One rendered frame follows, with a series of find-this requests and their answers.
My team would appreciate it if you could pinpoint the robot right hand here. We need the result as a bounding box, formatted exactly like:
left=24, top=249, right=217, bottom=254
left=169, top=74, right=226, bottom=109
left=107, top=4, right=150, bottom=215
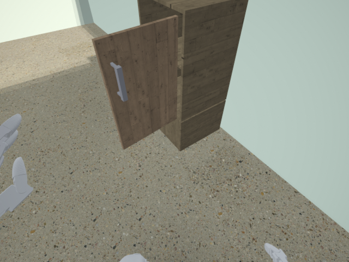
left=264, top=243, right=288, bottom=262

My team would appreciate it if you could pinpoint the cupboard door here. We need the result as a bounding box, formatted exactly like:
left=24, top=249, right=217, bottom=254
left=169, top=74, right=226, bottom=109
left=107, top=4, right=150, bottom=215
left=92, top=15, right=178, bottom=149

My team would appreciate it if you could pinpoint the handle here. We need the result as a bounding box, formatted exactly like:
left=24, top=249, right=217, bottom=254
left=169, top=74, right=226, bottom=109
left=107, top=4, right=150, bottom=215
left=110, top=62, right=128, bottom=102

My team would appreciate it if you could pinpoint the robot left hand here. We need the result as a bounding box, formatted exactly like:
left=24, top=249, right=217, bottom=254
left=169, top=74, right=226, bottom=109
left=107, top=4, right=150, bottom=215
left=0, top=114, right=33, bottom=217

